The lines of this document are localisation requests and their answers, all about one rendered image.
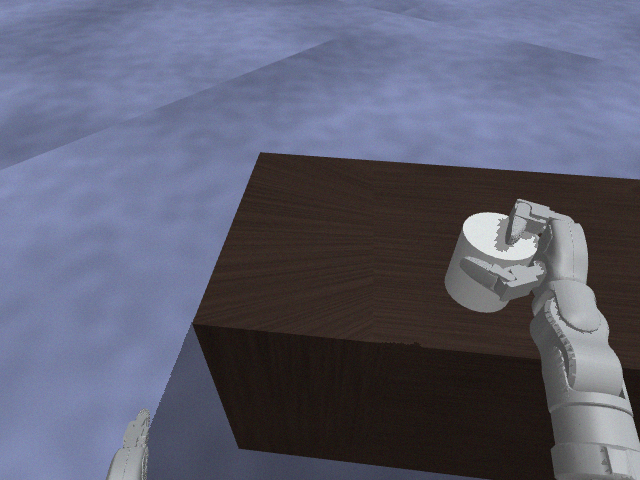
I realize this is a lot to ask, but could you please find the right robot arm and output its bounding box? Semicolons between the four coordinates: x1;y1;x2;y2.
530;280;640;480

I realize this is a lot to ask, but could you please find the right robot hand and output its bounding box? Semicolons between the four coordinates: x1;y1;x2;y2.
460;199;588;302

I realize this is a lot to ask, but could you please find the can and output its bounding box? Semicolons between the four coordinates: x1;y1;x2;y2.
444;212;538;313

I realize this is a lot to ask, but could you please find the left robot hand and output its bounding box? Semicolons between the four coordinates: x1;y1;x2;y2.
106;408;150;480

